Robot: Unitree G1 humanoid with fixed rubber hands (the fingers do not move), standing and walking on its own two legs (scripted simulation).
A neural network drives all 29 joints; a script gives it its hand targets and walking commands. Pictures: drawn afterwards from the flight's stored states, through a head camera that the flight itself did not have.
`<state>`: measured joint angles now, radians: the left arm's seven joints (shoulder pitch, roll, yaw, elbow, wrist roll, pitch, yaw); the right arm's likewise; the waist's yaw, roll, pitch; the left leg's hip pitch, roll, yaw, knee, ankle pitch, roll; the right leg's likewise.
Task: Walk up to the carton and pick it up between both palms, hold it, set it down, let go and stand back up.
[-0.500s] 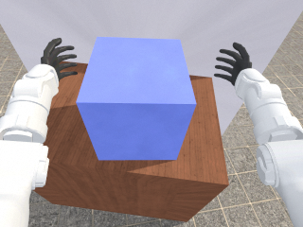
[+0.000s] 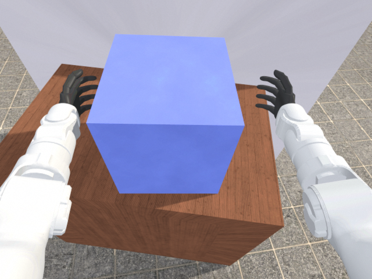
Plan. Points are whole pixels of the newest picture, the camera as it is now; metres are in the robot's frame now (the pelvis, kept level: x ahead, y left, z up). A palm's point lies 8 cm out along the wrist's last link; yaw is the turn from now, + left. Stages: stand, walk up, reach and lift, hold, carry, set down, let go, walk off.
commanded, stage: reach and lift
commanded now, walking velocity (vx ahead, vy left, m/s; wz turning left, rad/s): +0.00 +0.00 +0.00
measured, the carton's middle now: (169, 118) +0.51 +0.02 +0.04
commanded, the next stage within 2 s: none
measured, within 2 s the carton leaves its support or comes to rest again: neither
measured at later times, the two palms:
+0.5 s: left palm (85, 131) +0.46 +0.22 +0.05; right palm (270, 128) +0.44 -0.21 +0.06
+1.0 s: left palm (93, 132) +0.46 +0.20 +0.05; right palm (253, 128) +0.44 -0.17 +0.06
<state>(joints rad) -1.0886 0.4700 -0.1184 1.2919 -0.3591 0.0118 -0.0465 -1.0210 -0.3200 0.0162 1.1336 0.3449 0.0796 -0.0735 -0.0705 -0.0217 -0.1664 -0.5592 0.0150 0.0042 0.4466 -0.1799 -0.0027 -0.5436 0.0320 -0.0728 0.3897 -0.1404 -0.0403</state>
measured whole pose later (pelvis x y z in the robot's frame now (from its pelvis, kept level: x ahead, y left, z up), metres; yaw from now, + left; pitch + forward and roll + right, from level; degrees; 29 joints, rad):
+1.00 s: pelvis -0.02 +0.00 -0.02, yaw +0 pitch +24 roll -1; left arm -1.12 0.34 -0.12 1.48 -0.34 -0.24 0.01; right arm -1.06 -0.18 -0.07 1.27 0.24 -0.12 -0.11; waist -0.06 -0.01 -0.24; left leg -0.84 0.01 0.00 0.65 -0.24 0.00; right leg -0.83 0.02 -0.08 0.61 -0.20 -0.04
